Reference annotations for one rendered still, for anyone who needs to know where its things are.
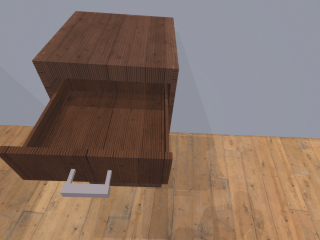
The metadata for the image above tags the drawer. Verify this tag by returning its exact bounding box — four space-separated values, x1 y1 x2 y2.
0 78 173 185

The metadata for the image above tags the cabinet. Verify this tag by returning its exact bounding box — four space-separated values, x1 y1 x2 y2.
32 11 179 188

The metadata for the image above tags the handle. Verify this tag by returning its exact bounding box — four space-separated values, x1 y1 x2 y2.
60 169 112 198

